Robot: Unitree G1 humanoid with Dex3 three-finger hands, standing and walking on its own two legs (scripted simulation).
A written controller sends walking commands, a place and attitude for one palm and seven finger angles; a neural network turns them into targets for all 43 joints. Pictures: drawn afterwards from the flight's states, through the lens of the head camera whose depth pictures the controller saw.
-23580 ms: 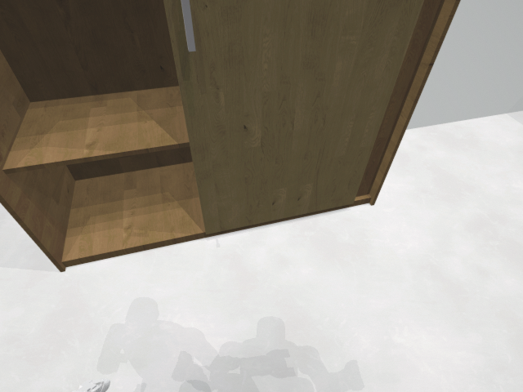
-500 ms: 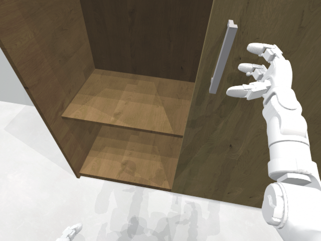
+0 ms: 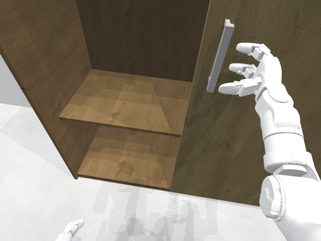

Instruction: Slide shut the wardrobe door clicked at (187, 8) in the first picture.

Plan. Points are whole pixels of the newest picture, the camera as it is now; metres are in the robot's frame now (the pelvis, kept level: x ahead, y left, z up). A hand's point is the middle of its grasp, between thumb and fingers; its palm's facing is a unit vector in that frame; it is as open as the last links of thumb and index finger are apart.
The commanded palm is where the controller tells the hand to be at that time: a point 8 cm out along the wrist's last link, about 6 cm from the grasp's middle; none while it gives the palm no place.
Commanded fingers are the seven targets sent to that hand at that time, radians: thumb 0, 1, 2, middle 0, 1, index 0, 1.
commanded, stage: feel for the door with the fingertips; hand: right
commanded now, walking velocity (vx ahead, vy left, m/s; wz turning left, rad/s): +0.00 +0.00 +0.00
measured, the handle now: (218, 58) +0.52 -0.10 +0.22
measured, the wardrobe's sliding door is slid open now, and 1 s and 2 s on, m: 0.62 0.62 0.62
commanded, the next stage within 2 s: slide the fingers in behind the handle in 0.62 s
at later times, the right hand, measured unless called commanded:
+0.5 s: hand (233, 68) +0.47 -0.12 +0.23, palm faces +0.08 +1.00 +0.02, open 14.0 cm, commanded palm +0.45 -0.17 +0.22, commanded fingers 0.00 0.50 -0.30 0.30 1.20 0.30 1.20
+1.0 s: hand (230, 67) +0.47 -0.12 +0.23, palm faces +0.08 +1.00 +0.01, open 13.9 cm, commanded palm +0.45 -0.17 +0.22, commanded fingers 0.00 0.50 -0.30 0.30 1.20 0.30 1.20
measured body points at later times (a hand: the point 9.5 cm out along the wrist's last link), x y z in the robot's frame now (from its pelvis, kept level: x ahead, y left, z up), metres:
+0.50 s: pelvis +0.00 +0.00 +0.00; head +0.01 +0.01 +0.45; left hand +0.10 +0.25 -0.12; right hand +0.46 -0.18 +0.23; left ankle -0.01 +0.11 -0.74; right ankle -0.01 -0.11 -0.74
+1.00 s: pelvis -0.01 +0.00 +0.00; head +0.00 +0.01 +0.45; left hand +0.06 +0.25 -0.12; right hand +0.46 -0.17 +0.23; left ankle -0.01 +0.11 -0.74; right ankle -0.01 -0.11 -0.74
